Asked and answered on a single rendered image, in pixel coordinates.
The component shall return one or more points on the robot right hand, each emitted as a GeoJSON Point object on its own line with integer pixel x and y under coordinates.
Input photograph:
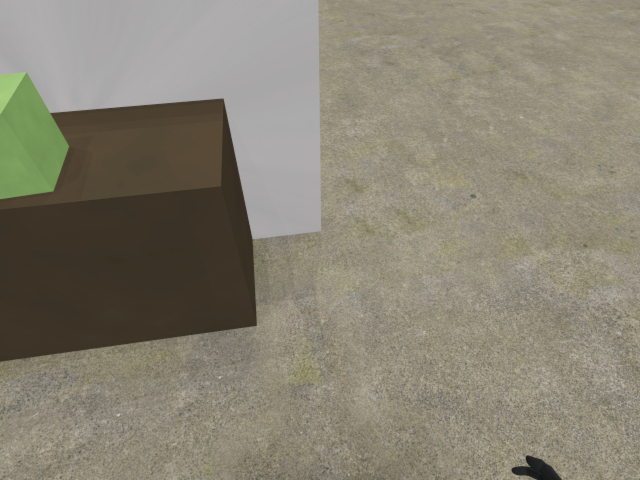
{"type": "Point", "coordinates": [538, 470]}

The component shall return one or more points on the carton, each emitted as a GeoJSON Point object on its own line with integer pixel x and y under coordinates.
{"type": "Point", "coordinates": [32, 147]}

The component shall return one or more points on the pedestal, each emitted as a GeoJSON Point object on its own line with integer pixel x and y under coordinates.
{"type": "Point", "coordinates": [145, 237]}

